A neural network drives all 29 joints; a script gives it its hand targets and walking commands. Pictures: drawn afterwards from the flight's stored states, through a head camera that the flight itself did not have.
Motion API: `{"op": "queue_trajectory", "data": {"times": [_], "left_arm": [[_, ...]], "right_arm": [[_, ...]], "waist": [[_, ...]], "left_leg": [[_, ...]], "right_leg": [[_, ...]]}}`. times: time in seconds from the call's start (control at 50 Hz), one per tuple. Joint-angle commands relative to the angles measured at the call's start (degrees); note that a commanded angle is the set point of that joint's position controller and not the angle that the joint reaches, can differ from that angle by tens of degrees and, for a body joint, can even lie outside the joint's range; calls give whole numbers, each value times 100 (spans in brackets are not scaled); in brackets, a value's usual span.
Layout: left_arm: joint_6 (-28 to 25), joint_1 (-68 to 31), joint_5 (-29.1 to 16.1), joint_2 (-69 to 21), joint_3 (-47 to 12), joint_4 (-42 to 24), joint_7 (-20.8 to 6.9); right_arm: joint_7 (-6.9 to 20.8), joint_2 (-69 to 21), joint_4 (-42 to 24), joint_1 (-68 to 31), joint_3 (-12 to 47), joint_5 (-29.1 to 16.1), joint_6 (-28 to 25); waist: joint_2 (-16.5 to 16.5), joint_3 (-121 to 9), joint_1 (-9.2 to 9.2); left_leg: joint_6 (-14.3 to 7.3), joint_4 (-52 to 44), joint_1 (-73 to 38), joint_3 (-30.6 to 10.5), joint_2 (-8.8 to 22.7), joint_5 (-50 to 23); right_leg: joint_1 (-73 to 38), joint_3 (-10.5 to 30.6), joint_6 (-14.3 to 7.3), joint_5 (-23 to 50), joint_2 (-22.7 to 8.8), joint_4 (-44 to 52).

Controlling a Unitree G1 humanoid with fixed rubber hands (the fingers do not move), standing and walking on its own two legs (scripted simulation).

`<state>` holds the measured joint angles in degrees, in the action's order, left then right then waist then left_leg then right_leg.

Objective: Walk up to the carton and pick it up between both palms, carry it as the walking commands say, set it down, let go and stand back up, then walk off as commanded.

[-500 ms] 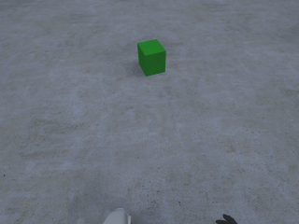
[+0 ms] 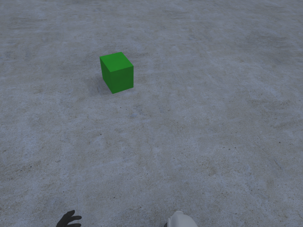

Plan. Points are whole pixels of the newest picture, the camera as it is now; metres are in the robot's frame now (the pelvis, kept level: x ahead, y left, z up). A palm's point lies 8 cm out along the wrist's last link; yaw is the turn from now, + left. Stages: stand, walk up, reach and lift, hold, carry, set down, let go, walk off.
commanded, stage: walk up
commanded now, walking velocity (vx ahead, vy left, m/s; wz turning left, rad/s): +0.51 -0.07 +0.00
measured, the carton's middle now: (117, 72) +1.57 +0.17 -0.65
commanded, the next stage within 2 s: none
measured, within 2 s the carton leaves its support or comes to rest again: neither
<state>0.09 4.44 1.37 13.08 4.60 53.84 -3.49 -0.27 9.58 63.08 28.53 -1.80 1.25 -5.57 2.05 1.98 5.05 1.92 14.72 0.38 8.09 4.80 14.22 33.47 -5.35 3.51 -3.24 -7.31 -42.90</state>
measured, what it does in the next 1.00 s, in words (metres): walks ahead: right foot, then left foot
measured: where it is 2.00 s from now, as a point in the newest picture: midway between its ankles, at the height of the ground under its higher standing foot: (131, 128)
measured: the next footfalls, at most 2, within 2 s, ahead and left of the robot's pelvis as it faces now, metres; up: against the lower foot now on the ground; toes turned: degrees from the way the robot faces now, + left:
right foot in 0.14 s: +0.22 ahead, -0.16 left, +0.00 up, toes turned -9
left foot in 0.66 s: +0.48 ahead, +0.15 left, +0.00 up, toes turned +9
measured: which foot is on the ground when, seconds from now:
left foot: down 0.00-0.14, up 0.16-0.64, down 0.66-1.00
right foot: up 0.00-0.12, down 0.14-0.68, up 0.70-1.00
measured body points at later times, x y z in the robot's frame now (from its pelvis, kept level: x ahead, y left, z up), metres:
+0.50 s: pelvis +0.24 -0.04 +0.00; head +0.27 -0.07 +0.45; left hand +0.13 +0.20 -0.12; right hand +0.37 -0.27 -0.15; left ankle +0.36 +0.15 -0.68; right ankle +0.18 -0.15 -0.75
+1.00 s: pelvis +0.49 +0.03 +0.00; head +0.50 +0.06 +0.45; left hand +0.60 +0.27 -0.15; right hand +0.40 -0.21 -0.13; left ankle +0.44 +0.14 -0.75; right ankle +0.58 -0.14 -0.67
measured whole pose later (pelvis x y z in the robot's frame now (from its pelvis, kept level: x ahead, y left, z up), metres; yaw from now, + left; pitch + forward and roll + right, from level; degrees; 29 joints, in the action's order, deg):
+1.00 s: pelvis +0.49 +0.03 +0.00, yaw +0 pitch +0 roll -2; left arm 0.1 7.7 1.5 13.3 4.5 55.0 -2.9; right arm 0.1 10.1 62.6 26.3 -2.4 1.2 -5.5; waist 2.4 1.8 3.6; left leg 0.2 16.2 3.0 8.5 4.1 13.0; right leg 34.7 -4.5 3.1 -4.4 -7.9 -52.4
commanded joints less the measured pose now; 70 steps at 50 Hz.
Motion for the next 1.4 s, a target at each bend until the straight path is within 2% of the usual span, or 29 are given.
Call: {"op": "queue_trajectory", "data": {"times": [0.0,0.04,0.1,0.12,0.14,0.16,0.2,0.26,0.34,0.52,0.6,0.64,0.66,0.68,0.7,0.72,0.76,0.8,0.98,1.08,1.12,1.16,1.18,1.2,1.22,1.24,1.26,1.3,1.38], "left_arm": [[-125,-586,-41,26,-64,-441,-21],[-204,-504,0,130,-60,-468,22],[-387,1029,91,542,113,36,198],[-462,2055,150,978,224,168,282],[-446,2575,81,1872,342,352,311],[-367,2276,-27,1834,366,399,342],[-419,1379,-18,978,155,266,354],[-498,1331,-36,340,-3,339,341],[-552,1909,-47,483,-11,516,355],[-508,2690,-14,638,37,682,438],[-450,2345,-37,518,-2,657,382],[-440,2374,-16,497,-17,643,377],[-454,2292,58,271,-62,446,357],[-492,2409,-96,-110,-82,166,356],[-427,2344,-29,186,58,370,348],[-397,2145,-32,252,109,407,327],[-394,2037,-34,-64,-3,461,299],[-243,1983,6,-19,28,457,232],[-31,54,7,18,-60,-215,-12],[-175,-638,-49,-4,-128,-478,-14],[-263,-400,22,152,-98,-430,45],[-395,791,77,433,46,-24,173],[-477,1726,132,762,158,147,258],[-506,2468,176,1621,305,292,311],[-423,2489,14,1848,384,397,337],[-386,1975,-22,1505,305,336,375],[-422,1492,-14,1100,190,283,376],[-487,1289,-24,473,38,337,358],[-554,1622,-57,460,0,417,353]], "right_arm": [[-24,926,-263,-39,-157,-9,-55],[-15,883,-175,-10,-148,-52,24],[9,961,-139,32,-171,-18,110],[-7,802,-257,63,-143,-22,116],[6,157,-466,450,-90,-148,99],[31,544,-447,138,-207,11,149],[88,374,-421,-276,-210,22,185],[200,335,-448,-417,-243,42,340],[311,325,-621,-1012,-199,86,546],[488,402,-1258,-2932,-92,-4,477],[401,464,-1250,-2732,-103,38,321],[232,891,-698,-1289,-312,140,189],[118,1333,-531,-198,-431,167,133],[87,2093,-383,341,-556,80,161],[94,1997,-520,-95,-556,24,163],[55,1582,-599,-604,-466,52,146],[89,914,-631,-1316,-293,39,38],[91,609,-557,-1230,-197,0,3],[-11,827,-316,-200,-157,-22,-73],[-19,867,-221,51,-205,-19,-26],[-13,878,-154,45,-217,-45,58],[-1,942,-121,48,-222,-16,112],[-9,878,-185,66,-204,-3,117],[-7,238,-463,299,-126,-128,91],[14,420,-426,274,-220,-18,118],[42,733,-440,-10,-308,-2,189],[72,479,-448,-265,-247,32,190],[124,344,-460,-446,-267,59,241],[261,343,-562,-740,-258,80,493]], "waist": [[-1254,558,-124],[-1582,419,-239],[-289,-238,-938],[636,-950,-1386],[1981,-1522,-1228],[792,-1153,-1030],[91,-227,-697],[889,-147,-515],[705,87,-535],[718,644,-1013],[1174,292,-759],[59,-345,-166],[-988,-1070,281],[-2598,-1601,282],[-1209,-1348,152],[-435,-785,-53],[-755,-211,-481],[-1274,-106,-559],[-953,564,-281],[-1333,592,-111],[-1508,407,-268],[-531,-128,-809],[58,-726,-1261],[1835,-1435,-1302],[1193,-1613,-1112],[295,-952,-867],[53,-476,-727],[630,-304,-548],[705,-29,-441]], "left_leg": [[-656,-810,516,-578,1191,-670],[-713,-586,573,-406,964,-435],[-542,1635,968,-109,721,-1734],[-343,3523,1878,17,486,-574],[-160,5188,3326,-280,-376,2016],[-164,5661,3543,-1071,-96,1582],[-188,5605,3377,-1101,362,399],[-175,5216,2911,-926,379,-268],[-40,4723,3392,-774,305,-687],[105,2145,3397,-150,276,-1236],[-85,1502,1817,15,-63,-551],[-238,1284,-139,183,-203,-173],[-496,1087,-1243,-1263,1113,650],[-1010,-260,-1848,-3809,2413,1469],[-1000,-489,-1250,-4311,2636,1393],[-798,-168,-581,-3730,2486,692],[-552,-151,521,-2111,1631,-696],[-461,-303,793,-1457,1283,-1033],[-664,-824,494,-830,1288,-976],[-671,-757,339,-399,1142,-911],[-729,-354,389,-275,949,-990],[-609,1306,645,-53,785,-2222],[-457,2767,1460,15,606,-1526],[-165,4878,3076,92,-226,1659],[-172,5504,3385,-911,-250,1737],[-193,5889,3501,-1086,39,1295],[-214,5742,3421,-1074,278,661],[-232,5348,3056,-1012,465,25],[-110,4894,3161,-797,356,-413]], "right_leg": [[-326,-177,-74,47,97,816],[-1044,-255,-214,-381,221,911],[-2981,-457,-396,-910,479,1370],[-4084,1016,-610,-1672,-814,1648],[-4885,4104,-1094,-2189,-2436,2969],[-4240,4484,-1081,-1887,-2485,3290],[-3040,2679,-824,-247,-1870,2795],[-2434,1182,-521,372,-1069,2904],[-2492,742,-611,1141,-1050,2989],[-2926,442,-822,-25,-1152,3546],[-2737,-22,-776,-281,-810,3088],[-2054,-397,-657,491,-529,1143],[-1158,-460,-480,-963,-363,-712],[356,-182,-365,-3099,557,-2381],[559,674,-391,-2617,265,-3052],[520,823,-359,-2099,32,-3221],[-14,679,-401,-1207,-288,-2661],[-269,470,-345,-911,-227,-2429],[495,119,28,174,-147,-334],[-339,-217,-124,61,129,983],[-1123,-322,-264,-464,287,993],[-2594,-557,-383,-702,562,1407],[-3784,164,-525,-1141,-104,1427],[-4896,3073,-1018,-1991,-2087,2411],[-4605,4640,-1204,-1927,-2482,3234],[-4001,4033,-1053,-1471,-2398,3006],[-3329,3025,-948,-445,-2012,2767],[-2606,1652,-733,179,-1299,2813],[-2378,957,-721,605,-1098,3034]]}}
